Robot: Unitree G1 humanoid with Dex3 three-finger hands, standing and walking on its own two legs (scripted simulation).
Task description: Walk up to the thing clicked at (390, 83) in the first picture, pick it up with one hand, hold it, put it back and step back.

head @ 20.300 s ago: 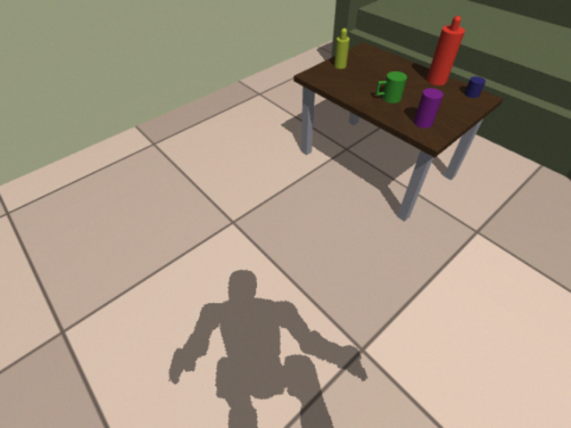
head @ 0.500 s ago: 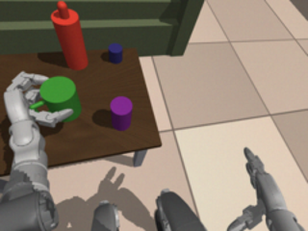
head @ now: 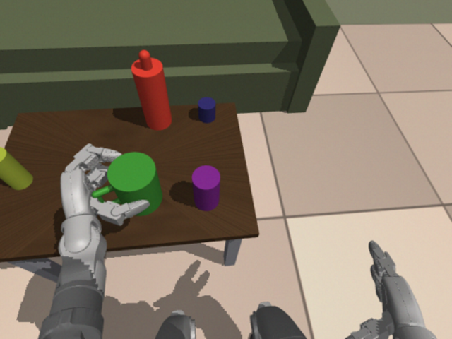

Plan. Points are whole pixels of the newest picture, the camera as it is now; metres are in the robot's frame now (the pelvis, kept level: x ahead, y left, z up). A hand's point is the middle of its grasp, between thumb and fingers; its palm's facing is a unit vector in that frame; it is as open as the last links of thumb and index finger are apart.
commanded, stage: lift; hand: left
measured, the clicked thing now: (128, 189) +0.38 +0.16 +0.02
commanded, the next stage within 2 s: hold in 0.36 s
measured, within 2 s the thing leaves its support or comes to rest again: neither
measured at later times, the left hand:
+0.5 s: hand (114, 185) +0.37 +0.17 +0.06, palm faces +0.18 -0.98 -0.02, open 11.0 cm
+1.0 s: hand (109, 186) +0.35 +0.17 +0.08, palm faces +0.18 -0.98 -0.02, open 11.0 cm
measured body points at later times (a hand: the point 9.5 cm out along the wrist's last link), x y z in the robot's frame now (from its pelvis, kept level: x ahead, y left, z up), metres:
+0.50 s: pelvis +0.01 +0.00 +0.01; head +0.07 +0.01 +0.46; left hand +0.35 +0.22 +0.06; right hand +0.17 -0.26 -0.01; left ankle +0.02 +0.12 -0.66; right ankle +0.02 -0.14 -0.66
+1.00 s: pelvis +0.02 +0.00 +0.02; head +0.06 +0.00 +0.47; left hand +0.34 +0.22 +0.09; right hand +0.17 -0.26 -0.01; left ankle +0.02 +0.12 -0.66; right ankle +0.02 -0.14 -0.66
